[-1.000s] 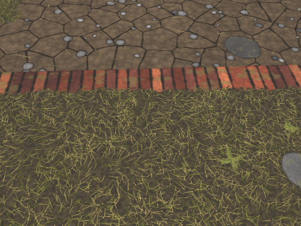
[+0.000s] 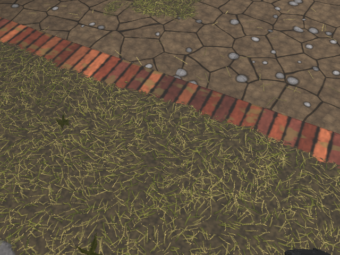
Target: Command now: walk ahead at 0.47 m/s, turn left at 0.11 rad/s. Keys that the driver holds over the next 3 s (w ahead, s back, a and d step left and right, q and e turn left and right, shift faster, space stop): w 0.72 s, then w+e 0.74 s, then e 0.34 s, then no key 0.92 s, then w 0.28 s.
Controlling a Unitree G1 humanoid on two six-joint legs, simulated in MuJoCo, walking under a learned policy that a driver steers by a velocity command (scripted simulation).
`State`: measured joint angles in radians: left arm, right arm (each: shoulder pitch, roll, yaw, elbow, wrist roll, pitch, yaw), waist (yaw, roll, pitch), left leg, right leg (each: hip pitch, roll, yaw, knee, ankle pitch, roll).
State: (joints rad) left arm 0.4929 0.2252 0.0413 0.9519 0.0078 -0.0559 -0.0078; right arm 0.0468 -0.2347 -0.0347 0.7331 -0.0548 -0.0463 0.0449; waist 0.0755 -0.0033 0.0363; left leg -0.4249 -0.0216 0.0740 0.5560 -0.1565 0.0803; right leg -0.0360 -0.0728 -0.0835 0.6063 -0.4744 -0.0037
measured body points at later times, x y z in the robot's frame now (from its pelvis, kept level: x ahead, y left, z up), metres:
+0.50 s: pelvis +0.27 +0.00 +0.00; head +0.30 -0.01 +0.44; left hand +0.47 +0.23 -0.10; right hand +0.20 -0.25 -0.15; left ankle +0.07 +0.09 -0.72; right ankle +0.40 -0.08 -0.73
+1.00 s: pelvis +0.54 +0.01 +0.01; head +0.57 +0.01 +0.46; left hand +0.48 +0.25 -0.13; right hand +0.74 -0.22 -0.09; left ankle +0.69 +0.11 -0.71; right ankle +0.40 -0.08 -0.72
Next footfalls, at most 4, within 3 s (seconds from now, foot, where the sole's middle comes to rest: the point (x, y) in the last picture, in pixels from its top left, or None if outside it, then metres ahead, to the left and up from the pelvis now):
0.50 right None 0.44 -0.08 -0.76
1.04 left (166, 185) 0.73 0.10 -0.76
1.56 right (230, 152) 0.92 -0.18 -0.76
2.18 left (199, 130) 1.04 -0.03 -0.76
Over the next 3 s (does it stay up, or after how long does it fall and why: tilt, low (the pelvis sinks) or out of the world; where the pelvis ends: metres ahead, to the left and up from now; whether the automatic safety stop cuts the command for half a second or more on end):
stays up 0.98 -0.12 0.02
